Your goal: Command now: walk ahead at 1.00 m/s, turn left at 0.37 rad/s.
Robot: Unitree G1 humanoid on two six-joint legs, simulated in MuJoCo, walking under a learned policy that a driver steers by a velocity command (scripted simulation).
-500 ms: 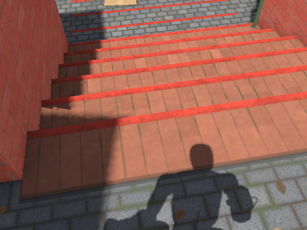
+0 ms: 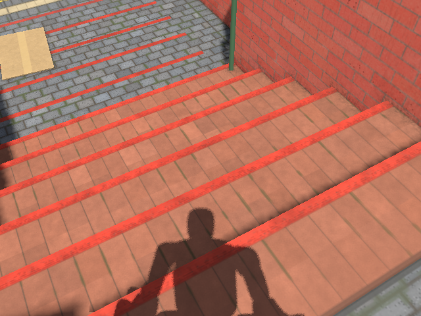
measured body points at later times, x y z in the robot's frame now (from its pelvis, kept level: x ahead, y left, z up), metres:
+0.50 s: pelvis +0.42 +0.08 +0.00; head +0.46 +0.08 +0.45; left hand +0.55 +0.37 -0.06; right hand +0.53 -0.16 -0.14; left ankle +0.44 +0.10 -0.73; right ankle +0.57 -0.11 -0.64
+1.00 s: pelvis +0.68 +0.07 -0.17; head +0.68 +0.07 +0.28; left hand +0.56 +0.30 -0.30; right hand +0.92 -0.01 -0.28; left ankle +0.57 +0.15 -0.60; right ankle +0.82 +0.09 -0.90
